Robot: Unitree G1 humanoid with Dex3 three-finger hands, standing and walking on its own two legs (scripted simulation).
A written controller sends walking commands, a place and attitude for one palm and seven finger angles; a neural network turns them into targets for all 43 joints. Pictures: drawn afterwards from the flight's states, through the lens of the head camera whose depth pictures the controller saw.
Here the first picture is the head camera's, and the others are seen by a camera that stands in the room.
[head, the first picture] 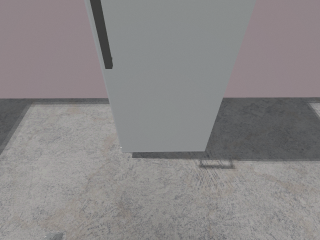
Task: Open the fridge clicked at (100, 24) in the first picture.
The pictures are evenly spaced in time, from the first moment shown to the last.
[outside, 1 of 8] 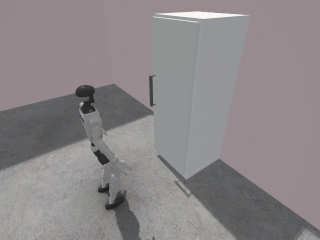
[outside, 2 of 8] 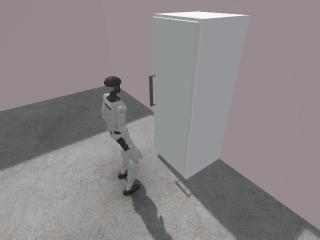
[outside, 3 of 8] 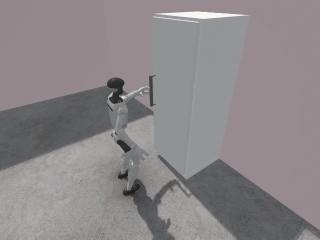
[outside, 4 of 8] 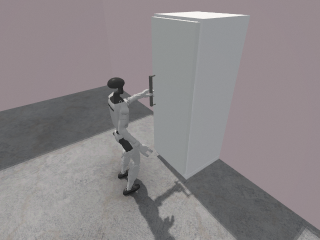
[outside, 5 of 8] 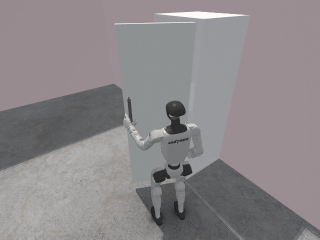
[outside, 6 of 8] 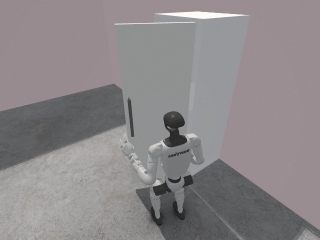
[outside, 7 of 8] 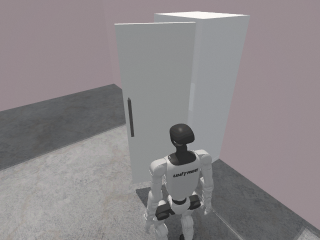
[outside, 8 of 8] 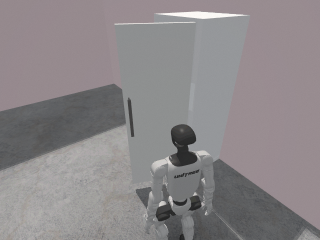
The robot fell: no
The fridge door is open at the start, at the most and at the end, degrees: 0 70 66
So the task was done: yes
